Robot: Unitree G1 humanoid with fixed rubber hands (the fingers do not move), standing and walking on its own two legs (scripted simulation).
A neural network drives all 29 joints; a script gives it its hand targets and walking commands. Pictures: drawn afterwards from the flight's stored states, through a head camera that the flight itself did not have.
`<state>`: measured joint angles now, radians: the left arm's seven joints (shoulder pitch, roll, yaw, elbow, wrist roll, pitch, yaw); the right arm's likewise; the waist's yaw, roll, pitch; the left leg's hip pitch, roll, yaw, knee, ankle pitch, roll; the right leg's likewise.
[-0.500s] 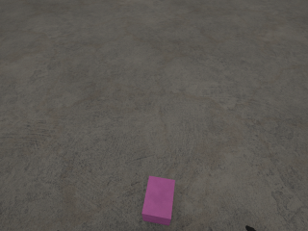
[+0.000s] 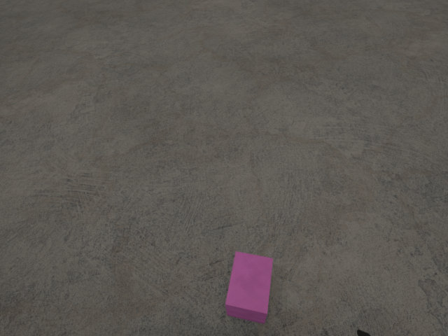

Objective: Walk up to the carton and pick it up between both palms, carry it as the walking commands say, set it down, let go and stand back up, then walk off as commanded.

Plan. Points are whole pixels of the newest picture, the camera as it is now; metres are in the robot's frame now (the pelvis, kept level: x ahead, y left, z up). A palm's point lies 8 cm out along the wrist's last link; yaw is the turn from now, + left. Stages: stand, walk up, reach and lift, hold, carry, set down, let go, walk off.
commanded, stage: walk off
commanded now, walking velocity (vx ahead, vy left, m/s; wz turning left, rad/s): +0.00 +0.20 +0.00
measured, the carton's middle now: (249, 287) +0.42 -0.04 -0.68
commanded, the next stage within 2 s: none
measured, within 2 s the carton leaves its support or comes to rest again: neither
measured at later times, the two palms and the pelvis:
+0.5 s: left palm out of the picture +0.04 +0.31 -0.09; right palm out of the picture +0.07 -0.22 -0.13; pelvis -0.04 +0.03 +0.00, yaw -2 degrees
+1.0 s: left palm out of the picture +0.02 +0.38 -0.12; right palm out of the picture +0.02 -0.15 -0.13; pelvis -0.07 +0.11 -0.01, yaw -3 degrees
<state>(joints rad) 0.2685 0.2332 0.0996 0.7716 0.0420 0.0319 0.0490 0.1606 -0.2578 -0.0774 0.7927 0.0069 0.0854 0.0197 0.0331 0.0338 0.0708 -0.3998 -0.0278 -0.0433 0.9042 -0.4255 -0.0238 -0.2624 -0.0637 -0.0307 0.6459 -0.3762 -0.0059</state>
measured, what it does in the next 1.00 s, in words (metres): steps to the left: left foot, then right foot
